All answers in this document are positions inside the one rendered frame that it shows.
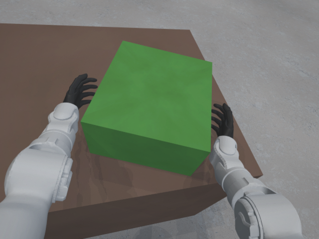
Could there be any pedestal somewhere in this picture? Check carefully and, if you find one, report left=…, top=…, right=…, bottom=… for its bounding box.
left=0, top=23, right=263, bottom=239

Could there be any carton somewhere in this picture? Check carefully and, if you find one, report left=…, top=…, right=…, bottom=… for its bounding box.
left=80, top=41, right=212, bottom=176

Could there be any left robot upper arm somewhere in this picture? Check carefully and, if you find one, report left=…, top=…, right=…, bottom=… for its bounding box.
left=0, top=148, right=73, bottom=239

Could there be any robot left hand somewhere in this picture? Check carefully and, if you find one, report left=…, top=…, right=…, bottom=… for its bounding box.
left=63, top=74, right=98, bottom=110

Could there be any robot right hand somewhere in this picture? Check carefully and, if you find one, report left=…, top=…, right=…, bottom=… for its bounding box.
left=211, top=103, right=234, bottom=138

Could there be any robot left forearm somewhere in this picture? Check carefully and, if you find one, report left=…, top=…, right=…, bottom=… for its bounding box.
left=4, top=103, right=79, bottom=195

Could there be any robot right forearm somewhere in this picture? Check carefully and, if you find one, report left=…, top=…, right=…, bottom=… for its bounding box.
left=209, top=136, right=302, bottom=230

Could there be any right robot upper arm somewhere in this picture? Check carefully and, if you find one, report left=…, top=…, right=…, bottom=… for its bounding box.
left=234, top=194, right=305, bottom=239

